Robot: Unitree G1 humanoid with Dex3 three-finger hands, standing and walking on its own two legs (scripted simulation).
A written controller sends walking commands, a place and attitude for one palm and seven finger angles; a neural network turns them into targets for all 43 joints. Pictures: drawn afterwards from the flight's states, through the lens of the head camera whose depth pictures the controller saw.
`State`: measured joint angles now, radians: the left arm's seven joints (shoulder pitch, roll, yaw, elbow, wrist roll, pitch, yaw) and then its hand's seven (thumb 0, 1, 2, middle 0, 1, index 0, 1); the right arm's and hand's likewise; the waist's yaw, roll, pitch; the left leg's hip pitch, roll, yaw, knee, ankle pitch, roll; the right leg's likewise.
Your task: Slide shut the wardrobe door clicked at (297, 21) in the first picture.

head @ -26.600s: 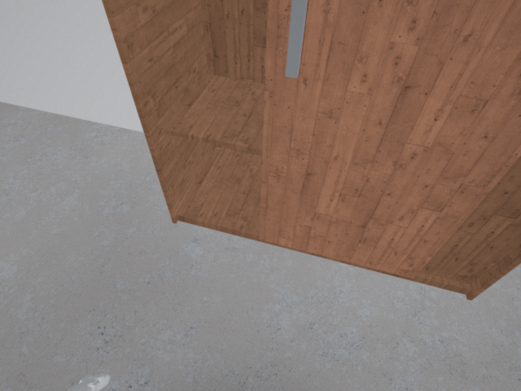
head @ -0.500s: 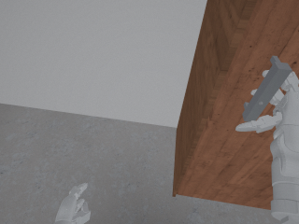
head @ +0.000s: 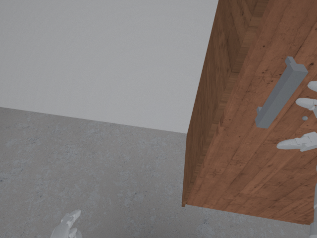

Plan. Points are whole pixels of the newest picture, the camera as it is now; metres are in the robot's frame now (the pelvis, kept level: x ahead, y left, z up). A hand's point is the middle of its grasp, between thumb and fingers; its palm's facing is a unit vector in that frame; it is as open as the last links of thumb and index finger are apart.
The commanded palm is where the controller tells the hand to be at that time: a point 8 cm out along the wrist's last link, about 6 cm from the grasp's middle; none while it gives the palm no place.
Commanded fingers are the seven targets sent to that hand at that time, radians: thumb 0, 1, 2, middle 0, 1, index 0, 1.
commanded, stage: slip the hand off the handle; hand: right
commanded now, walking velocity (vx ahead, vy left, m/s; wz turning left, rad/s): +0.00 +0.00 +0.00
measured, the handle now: (274, 93) +0.41 -0.24 +0.19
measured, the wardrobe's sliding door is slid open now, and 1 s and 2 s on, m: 0.01 0.01 0.01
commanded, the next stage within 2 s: draw the hand back to the body in 0.52 s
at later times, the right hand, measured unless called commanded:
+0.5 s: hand out of the picture +0.26 -0.28 +0.18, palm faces +0.35 +0.93 -0.15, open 14.6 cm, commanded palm +0.21 -0.31 +0.18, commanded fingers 0.00 0.55 -0.20 0.25 1.15 0.25 1.15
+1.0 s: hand out of the picture +0.22 -0.28 +0.18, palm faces +0.22 +0.97 -0.04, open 14.6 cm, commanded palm +0.18 -0.31 +0.18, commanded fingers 0.00 0.55 -0.20 0.25 1.15 0.25 1.15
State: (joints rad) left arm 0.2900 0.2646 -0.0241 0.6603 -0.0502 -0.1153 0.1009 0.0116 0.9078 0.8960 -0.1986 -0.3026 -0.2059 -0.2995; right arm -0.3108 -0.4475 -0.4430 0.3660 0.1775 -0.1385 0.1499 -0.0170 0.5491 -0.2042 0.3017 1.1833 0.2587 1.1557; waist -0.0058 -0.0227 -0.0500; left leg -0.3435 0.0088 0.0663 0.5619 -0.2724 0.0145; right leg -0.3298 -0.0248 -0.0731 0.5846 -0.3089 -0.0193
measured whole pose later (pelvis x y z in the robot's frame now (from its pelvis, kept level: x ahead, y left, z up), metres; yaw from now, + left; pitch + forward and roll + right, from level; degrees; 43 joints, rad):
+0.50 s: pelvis +0.00 +0.00 +0.00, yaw -2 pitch +0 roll +1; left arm 0.19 0.23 -0.07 0.62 -0.04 -0.18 0.10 0.01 0.91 0.90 -0.20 -0.30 -0.21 -0.30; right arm 0.03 -0.34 -0.37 -0.08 0.20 -0.03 0.11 -0.02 0.55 -0.20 0.25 1.15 0.26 1.16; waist -0.08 -0.03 -0.05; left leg -0.25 0.02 0.09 0.55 -0.29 0.01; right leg -0.26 -0.01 -0.05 0.57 -0.32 -0.02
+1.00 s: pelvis +0.00 +0.01 +0.01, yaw -2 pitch -3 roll +1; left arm 0.21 0.26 -0.07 0.62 -0.08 -0.23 0.11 0.01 0.91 0.90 -0.20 -0.30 -0.21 -0.30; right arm 0.12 -0.40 -0.48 -0.12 0.38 0.24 0.30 -0.02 0.55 -0.20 0.25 1.15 0.26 1.15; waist -0.06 -0.05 -0.06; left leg -0.17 0.00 0.10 0.49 -0.27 0.02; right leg -0.17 -0.02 -0.04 0.53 -0.30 -0.01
